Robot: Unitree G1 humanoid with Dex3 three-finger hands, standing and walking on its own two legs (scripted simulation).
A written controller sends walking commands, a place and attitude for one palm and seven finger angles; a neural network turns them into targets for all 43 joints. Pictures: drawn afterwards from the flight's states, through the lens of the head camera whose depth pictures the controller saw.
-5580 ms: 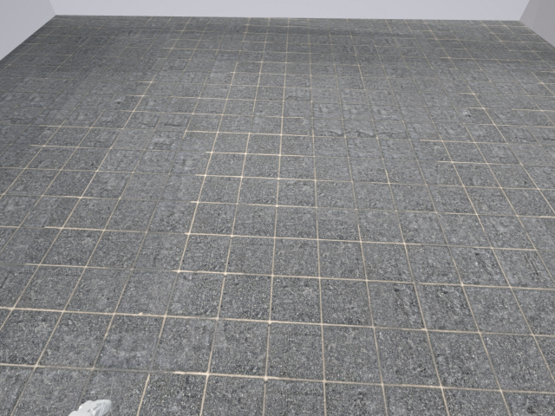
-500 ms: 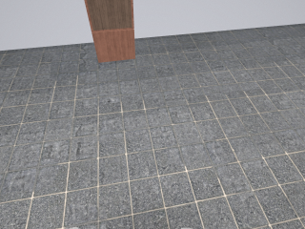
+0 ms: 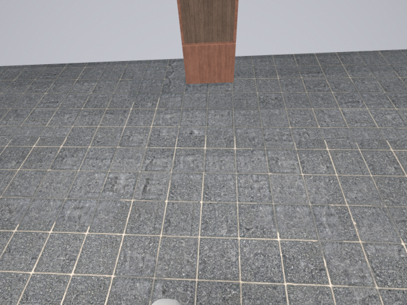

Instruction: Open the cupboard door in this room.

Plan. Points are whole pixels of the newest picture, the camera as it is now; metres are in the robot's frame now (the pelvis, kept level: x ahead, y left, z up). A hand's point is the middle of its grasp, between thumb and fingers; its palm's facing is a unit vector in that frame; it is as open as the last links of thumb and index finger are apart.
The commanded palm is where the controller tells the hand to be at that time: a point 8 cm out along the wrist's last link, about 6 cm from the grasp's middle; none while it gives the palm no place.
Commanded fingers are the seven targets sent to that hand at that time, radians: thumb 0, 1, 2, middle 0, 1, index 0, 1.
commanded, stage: stand and wait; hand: left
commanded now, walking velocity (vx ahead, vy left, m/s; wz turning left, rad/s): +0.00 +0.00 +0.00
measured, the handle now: out of the picture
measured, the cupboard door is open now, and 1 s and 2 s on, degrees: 0 0 0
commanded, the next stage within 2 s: turn or walk to find it in 0.14 s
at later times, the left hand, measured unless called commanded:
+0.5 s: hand out of the picture +0.00 +0.22 -0.17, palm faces +0.15 -0.96 -0.25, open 7.4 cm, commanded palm none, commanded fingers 0.00 0.90 0.90 -0.20 -0.30 -0.20 -0.30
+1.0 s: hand out of the picture -0.10 +0.29 -0.18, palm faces +0.33 -0.92 -0.22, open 7.4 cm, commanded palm none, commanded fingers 0.00 0.90 0.90 -0.20 -0.30 -0.20 -0.30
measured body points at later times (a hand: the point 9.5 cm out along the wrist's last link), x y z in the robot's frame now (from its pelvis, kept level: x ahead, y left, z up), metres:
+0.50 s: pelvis -0.04 +0.02 -0.01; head -0.03 +0.01 +0.44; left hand -0.01 +0.27 -0.15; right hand +0.05 -0.21 -0.17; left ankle -0.03 +0.14 -0.74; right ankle -0.03 -0.10 -0.74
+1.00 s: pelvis -0.09 +0.08 +0.00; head -0.07 +0.11 +0.45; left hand -0.12 +0.34 -0.16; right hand +0.03 -0.15 -0.14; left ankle -0.10 +0.15 -0.74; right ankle -0.07 -0.08 -0.67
